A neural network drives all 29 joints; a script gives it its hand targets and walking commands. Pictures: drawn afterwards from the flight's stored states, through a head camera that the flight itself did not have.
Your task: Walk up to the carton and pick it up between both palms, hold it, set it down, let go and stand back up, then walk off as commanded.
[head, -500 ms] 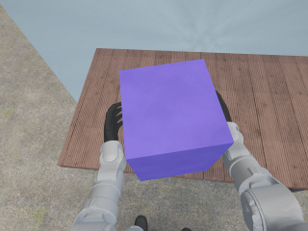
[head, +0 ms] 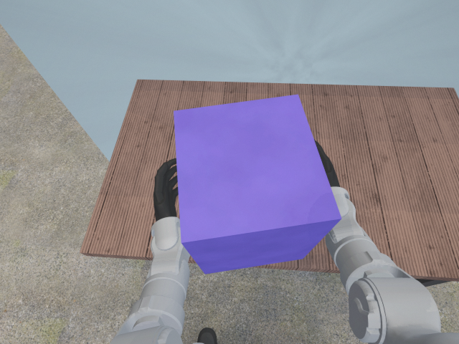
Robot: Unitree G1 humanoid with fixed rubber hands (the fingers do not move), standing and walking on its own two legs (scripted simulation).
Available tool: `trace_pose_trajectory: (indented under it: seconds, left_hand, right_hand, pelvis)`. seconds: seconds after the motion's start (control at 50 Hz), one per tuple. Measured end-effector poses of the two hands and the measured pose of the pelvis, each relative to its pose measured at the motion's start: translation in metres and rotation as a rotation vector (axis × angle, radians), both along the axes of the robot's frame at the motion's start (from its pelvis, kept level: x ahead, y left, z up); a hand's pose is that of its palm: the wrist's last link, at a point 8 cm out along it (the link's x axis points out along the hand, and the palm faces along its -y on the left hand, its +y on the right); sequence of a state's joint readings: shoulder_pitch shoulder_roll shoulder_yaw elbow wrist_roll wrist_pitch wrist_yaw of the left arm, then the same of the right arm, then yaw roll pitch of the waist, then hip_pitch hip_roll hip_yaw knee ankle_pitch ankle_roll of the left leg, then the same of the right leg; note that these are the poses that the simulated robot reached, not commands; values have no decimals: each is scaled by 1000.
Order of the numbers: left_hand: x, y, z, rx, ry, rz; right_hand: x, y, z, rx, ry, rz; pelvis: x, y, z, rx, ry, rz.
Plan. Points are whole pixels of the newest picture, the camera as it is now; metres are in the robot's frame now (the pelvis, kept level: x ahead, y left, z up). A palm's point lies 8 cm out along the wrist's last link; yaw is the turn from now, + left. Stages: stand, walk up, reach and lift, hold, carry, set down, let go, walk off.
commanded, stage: reach and lift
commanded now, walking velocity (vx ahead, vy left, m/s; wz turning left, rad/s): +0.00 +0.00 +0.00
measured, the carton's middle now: (246, 194) +0.37 +0.01 -0.01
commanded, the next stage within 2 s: none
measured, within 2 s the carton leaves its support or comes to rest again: leaves its support in 1.24 s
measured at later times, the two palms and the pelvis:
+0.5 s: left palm (167, 208) +0.34 +0.16 -0.02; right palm (324, 178) +0.40 -0.13 +0.00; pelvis +0.00 +0.00 +0.00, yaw +0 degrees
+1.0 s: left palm (166, 212) +0.33 +0.16 -0.02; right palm (325, 183) +0.39 -0.13 +0.00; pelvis -0.01 +0.00 +0.00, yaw +0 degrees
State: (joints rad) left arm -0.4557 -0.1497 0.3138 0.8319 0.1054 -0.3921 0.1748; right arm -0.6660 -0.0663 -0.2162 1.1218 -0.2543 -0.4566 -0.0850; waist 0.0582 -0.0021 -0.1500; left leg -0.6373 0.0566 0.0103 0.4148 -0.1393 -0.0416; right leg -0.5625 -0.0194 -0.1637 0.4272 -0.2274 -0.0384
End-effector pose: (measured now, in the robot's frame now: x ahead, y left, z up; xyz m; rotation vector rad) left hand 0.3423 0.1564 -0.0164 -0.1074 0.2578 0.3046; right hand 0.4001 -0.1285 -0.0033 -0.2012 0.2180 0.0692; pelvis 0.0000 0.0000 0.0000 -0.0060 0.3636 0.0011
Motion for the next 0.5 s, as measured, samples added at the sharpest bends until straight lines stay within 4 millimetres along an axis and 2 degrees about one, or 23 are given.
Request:
trace_pose_trajectory:
  seconds: [0.5]
  left_hand:
    - [0,0,-1,0,-1,-2]
  right_hand:
    - [-1,0,-1,-13,-4,-3]
  pelvis:
    - [0,0,0,0,1,0]
